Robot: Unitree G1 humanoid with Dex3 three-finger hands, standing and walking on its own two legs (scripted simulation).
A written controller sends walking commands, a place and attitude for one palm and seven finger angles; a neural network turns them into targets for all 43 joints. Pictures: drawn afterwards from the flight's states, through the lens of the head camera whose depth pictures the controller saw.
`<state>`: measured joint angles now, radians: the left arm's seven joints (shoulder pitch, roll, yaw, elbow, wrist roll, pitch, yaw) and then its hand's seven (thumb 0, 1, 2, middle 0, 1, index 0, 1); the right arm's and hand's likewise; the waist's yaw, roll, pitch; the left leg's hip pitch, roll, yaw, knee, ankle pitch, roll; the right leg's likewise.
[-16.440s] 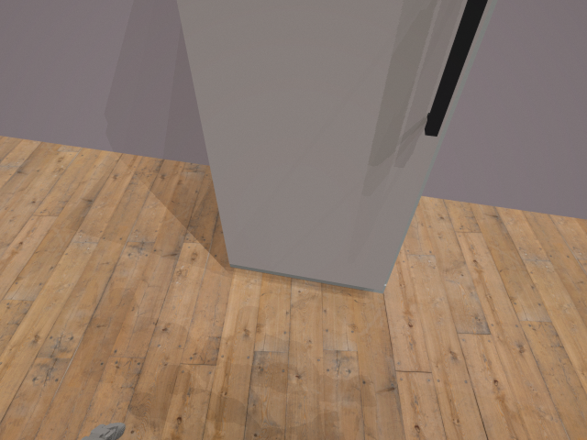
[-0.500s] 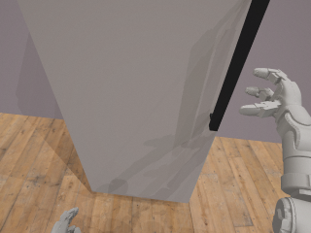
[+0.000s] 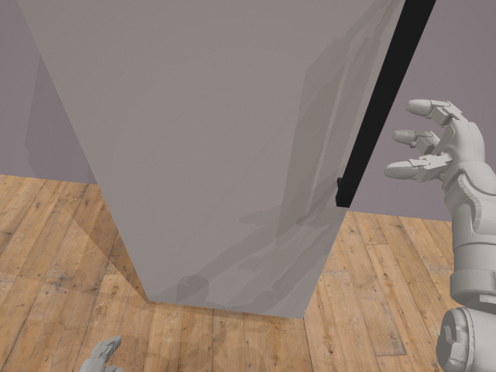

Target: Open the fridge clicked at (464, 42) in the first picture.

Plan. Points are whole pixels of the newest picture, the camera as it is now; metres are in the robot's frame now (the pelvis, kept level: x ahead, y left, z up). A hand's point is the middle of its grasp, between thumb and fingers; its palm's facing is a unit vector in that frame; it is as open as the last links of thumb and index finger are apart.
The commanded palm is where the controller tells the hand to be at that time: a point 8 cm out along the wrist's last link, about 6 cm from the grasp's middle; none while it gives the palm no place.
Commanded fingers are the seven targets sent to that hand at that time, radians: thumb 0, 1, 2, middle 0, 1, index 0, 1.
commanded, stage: feel for the door with the fingertips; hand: right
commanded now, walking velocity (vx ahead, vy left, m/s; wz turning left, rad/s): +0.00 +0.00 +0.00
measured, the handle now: (371, 110) +0.46 -0.15 +0.24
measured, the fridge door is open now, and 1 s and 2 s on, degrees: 0 0 0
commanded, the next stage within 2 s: slide the fingers in behind the handle in 0.84 s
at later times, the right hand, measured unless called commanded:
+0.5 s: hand (392, 145) +0.40 -0.17 +0.22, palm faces +0.08 +1.00 +0.01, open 14.0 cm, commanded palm +0.38 -0.23 +0.22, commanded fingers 0.00 0.50 -0.30 0.30 1.20 0.30 1.20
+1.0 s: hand (388, 130) +0.43 -0.17 +0.23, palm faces +0.08 +1.00 +0.02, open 13.5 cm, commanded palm +0.40 -0.23 +0.22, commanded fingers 0.00 0.50 -0.30 0.30 1.20 0.30 1.20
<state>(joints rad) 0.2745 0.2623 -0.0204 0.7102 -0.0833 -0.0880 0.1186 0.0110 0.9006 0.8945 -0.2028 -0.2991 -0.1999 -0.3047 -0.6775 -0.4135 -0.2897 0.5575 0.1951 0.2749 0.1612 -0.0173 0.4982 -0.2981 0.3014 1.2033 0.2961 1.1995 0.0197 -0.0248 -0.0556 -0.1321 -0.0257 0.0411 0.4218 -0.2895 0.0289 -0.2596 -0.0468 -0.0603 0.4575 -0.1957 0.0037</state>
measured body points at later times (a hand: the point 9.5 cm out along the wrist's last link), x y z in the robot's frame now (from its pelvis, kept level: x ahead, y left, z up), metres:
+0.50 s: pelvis +0.00 +0.00 +0.00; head -0.04 +0.01 +0.45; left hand +0.16 +0.24 -0.09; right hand +0.38 -0.23 +0.22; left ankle -0.04 +0.10 -0.74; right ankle +0.03 -0.12 -0.74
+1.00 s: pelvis -0.01 +0.00 +0.00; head -0.03 +0.01 +0.45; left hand +0.09 +0.27 -0.11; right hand +0.42 -0.23 +0.23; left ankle -0.04 +0.10 -0.74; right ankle +0.03 -0.12 -0.74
